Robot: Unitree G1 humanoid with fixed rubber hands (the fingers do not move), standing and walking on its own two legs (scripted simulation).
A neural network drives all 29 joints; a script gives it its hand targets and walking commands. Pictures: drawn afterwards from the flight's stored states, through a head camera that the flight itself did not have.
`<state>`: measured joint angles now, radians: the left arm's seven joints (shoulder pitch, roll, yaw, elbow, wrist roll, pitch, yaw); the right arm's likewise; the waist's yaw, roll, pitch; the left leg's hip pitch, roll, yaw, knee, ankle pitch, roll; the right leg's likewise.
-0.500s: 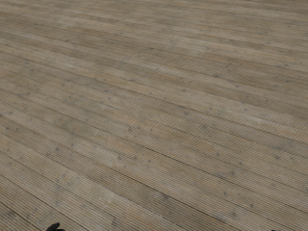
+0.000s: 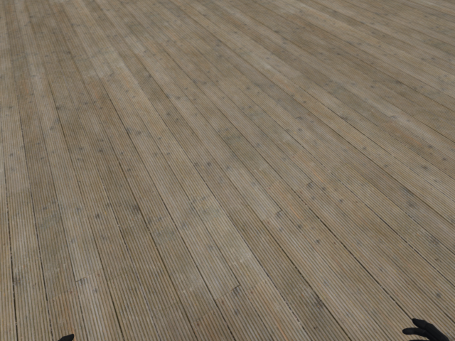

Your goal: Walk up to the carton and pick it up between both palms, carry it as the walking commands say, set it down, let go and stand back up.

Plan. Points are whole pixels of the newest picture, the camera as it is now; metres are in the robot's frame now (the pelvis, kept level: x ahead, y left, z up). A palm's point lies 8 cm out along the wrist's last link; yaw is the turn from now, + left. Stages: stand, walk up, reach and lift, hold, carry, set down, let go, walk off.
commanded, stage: walk up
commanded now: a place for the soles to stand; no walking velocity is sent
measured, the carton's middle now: out of the picture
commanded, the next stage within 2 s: none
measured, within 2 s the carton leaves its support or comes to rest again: neither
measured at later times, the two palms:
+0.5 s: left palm out of the picture -0.14 +0.41 -0.06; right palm (303, 270) +0.28 -0.11 -0.08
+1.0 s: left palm out of the picture -0.33 +0.39 -0.08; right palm (152, 243) +0.34 +0.21 -0.08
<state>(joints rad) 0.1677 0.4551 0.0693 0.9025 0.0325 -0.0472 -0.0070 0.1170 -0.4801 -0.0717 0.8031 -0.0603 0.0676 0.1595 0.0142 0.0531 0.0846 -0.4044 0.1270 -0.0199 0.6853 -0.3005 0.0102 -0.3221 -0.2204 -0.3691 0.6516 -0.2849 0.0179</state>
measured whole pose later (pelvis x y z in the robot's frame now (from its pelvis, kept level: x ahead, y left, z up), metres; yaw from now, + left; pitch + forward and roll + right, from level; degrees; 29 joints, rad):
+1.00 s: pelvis -0.01 +0.22 +0.00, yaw +63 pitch +0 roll -2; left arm 0.34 0.49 0.09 0.98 0.04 -0.11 -0.01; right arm 0.12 -0.46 -0.07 0.83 -0.03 0.05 0.20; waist 0.04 0.05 0.00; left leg -0.48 0.09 0.01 0.73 -0.30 0.00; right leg -0.08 -0.20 -0.31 0.53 -0.38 0.11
